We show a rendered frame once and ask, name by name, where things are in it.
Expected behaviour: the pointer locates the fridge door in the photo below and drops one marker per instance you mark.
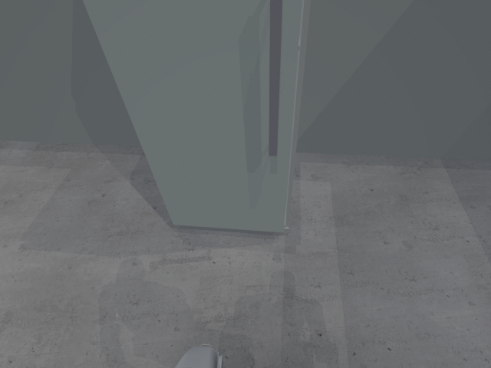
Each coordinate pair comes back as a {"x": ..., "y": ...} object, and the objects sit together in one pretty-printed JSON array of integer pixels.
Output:
[{"x": 194, "y": 77}]

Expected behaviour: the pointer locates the left robot thigh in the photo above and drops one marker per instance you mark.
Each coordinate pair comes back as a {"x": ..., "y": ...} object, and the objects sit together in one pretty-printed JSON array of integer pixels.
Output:
[{"x": 201, "y": 357}]

